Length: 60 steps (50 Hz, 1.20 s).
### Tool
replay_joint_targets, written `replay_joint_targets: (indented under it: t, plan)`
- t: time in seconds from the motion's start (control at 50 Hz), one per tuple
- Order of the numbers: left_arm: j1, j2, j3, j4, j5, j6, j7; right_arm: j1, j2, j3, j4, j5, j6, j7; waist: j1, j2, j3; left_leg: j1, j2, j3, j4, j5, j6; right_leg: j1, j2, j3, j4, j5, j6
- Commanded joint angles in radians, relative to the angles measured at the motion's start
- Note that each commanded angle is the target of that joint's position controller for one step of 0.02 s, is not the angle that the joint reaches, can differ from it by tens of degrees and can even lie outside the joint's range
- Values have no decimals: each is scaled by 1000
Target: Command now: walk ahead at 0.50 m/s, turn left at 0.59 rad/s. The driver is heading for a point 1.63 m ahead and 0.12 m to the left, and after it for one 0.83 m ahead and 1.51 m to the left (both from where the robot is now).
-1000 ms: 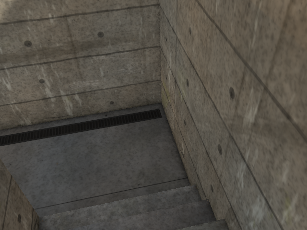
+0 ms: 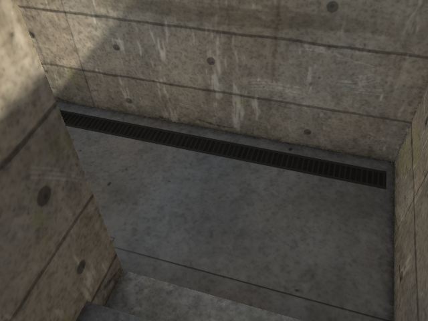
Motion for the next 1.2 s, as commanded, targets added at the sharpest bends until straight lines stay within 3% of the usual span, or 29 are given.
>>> replay_joint_targets:
  t: [0.02, 0.08, 0.14, 0.16, 0.18, 0.2, 0.22, 0.24, 0.26, 0.28, 0.3, 0.32, 0.36, 0.44, 0.54, 0.62, 0.68, 0.7, 0.72, 0.76, 0.8, 0.84, 0.88, 0.94, 1.0, 1.06, 1.1, 1.16, 1.2]
  plan:
    - [-67, 67, 2, -61, 28, -10, -2, -120, 26, 21, -70, 6, -15, 20, 9, -94, 145, 175, -31, 126, -141, 54, 11, -224, -183, 163, -155, 459, 14]
    - [53, 71, -1, -2, 41, 7, 11, -263, 13, 34, -140, 25, -33, 12, 131, -87, 225, 158, 7, 199, -385, -91, -10, -48, -189, 172, -26, 664, -2]
    - [72, 144, 10, 19, 26, 29, 24, 24, -62, 8, -58, 19, -39, -4, 30, -131, 90, 462, 25, 194, -550, -325, 52, 27, -242, 198, 314, 1162, -38]
    - [0, 147, 19, 12, 26, 31, 31, 229, -114, -12, 12, 11, -33, -1, -93, -81, 24, 763, 68, 120, -602, -285, 88, -176, -201, 177, 609, 942, -39]
    - [-81, 124, 27, -15, 45, 21, 25, 380, -180, -38, 45, 13, -14, -11, -196, 70, -15, 982, 137, 32, -535, -64, 153, -434, -27, 40, 1115, 141, -5]
    - [-28, 68, 15, -103, 14, 15, 12, 371, -194, -27, 55, 22, -5, -8, -77, 147, -172, 1306, 289, -101, -116, 363, 183, -810, -35, 108, 1204, -199, 13]
    - [-66, 156, 21, -148, 24, 13, 5, 375, -192, -27, 33, 54, 2, -11, -124, 45, -256, 1297, 324, -240, -223, 12, 256, -901, -93, 195, 1084, -116, 10]
    - [-126, 118, 10, -181, 38, 8, -4, 361, -229, -47, 52, 52, 18, -34, -121, 113, -215, 1143, 399, -442, -444, -607, 349, -967, -77, 237, 975, -45, 41]
    - [-175, 161, 17, -162, 55, 21, -1, 236, -135, -15, 7, 38, 24, -36, -47, -86, -66, 862, 335, -394, -559, -991, 272, -887, -103, 219, 781, 132, 56]
    - [-198, 124, 10, -172, 78, 26, -1, 214, -104, -6, 4, 25, 6, -40, -25, 23, -8, 697, 343, -454, -533, -975, 276, -846, -121, 253, 689, 231, 75]
    - [-265, 116, 2, -197, 65, 45, -5, 146, -57, 17, -15, 25, -3, -50, 29, -89, 99, 414, 262, -368, -576, -834, 242, -670, -118, 250, 396, 382, 132]
    - [-297, 106, 3, -203, 79, 66, 1, 144, -76, 15, -32, 18, -16, -53, 30, -61, 115, 261, 215, -320, -553, -609, 234, -510, -87, 215, 327, 408, 161]
    - [-121, 90, 3, -116, 57, 96, 11, 218, -128, -9, -9, 18, -44, -37, 83, -22, -7, 289, 159, -219, -434, -120, 198, -354, -47, 200, 319, 691, 149]
    - [-309, 146, 20, -179, 48, 94, -16, 254, -68, -6, 14, 46, -36, -66, 41, 46, -6, 379, 80, -267, -241, -419, 146, -433, -37, 258, 79, 957, 134]
    - [-442, 136, -5, -218, 48, 84, -32, 240, -40, 30, -21, 31, -15, -87, -4, 53, 52, 308, 65, -311, -136, -560, 132, -325, -33, 283, -106, 988, 127]
    - [-339, 131, -11, -191, 0, 56, -27, 205, -32, 39, -16, 2, -16, -98, -7, 67, 56, 164, 12, -215, 48, -570, 90, 12, -40, 276, -383, 1070, 92]
    - [-62, 167, 2, -76, -10, 62, -28, 213, -33, 43, -13, 0, 1, -102, 41, -92, 73, 177, -63, -83, 435, -589, 56, 257, -130, 196, -889, 1279, 46]
    - [59, 205, 12, -29, -10, 68, -28, 254, -37, 31, -13, 1, 6, -92, 60, -264, -21, 5, -156, -8, 788, -1049, 27, 465, -225, 281, -741, 1596, 5]
    - [27, 148, -30, -40, 1, 60, -43, 322, 34, 43, -31, 65, 3, -82, -17, -411, -161, -216, -177, 96, 1102, -1548, 2, 672, -331, 272, -265, 1969, -16]
    - [19, 125, -23, -38, -15, 49, -54, 254, 9, 46, -21, 25, 10, -77, 31, -295, -200, -365, -106, 87, 1228, -1439, 17, 552, -332, 380, -319, 1352, -117]
    - [-75, 251, 24, -46, 18, 47, -36, 63, -65, 28, -52, -26, 17, -58, 38, -235, -50, -382, -46, 38, 1191, -1151, -3, 199, -442, 683, -627, 431, -279]
    - [-126, 211, 8, -35, 43, 46, -38, -50, -88, 7, -57, -19, 43, -49, 24, -120, 111, -321, -43, 42, 1065, -1002, -22, -67, -349, 665, -723, 54, -228]
    - [-124, 127, -20, 0, 19, 29, -32, -31, -3, 24, -38, -15, 56, -44, -11, -78, 164, -350, -38, -6, 982, -897, -35, -119, -250, 587, -663, 33, -162]
    - [-156, 83, -45, 30, -4, -10, -22, -59, 25, 30, -48, -6, 27, -31, -44, -101, 157, -318, -2, 3, 558, -622, -93, -134, -204, 514, -624, 111, -137]
    - [-213, 126, -43, 30, -10, -42, -18, -144, 25, 35, -90, -28, 18, -15, -36, -102, 127, 11, 63, 85, 108, -376, -116, -234, -220, 473, -726, 233, -140]
    - [-171, 170, -21, 49, -7, -16, -35, -155, -17, 24, -91, -1, 34, -5, -3, -239, 92, 252, 61, 99, 85, -426, -108, -200, -249, 442, -733, 438, -144]
    - [-130, 134, -22, 48, 3, 13, -35, -187, -49, 20, -102, 16, 26, -7, 24, -196, 159, 178, 74, 111, -50, -526, -93, -54, -241, 408, -725, 448, -152]
    - [-56, 151, -7, 49, 25, 47, -23, -228, 12, 42, -110, 25, 11, -18, 74, -122, 195, 288, 4, 237, -322, -953, -105, 75, -238, 373, -658, 712, -166]
    - [-70, 170, 6, 48, 27, 45, -20, 82, -1, 31, -9, 22, 0, -34, -40, -93, 99, 628, -19, 200, -449, -864, -101, 40, -178, 299, -378, 976, -119]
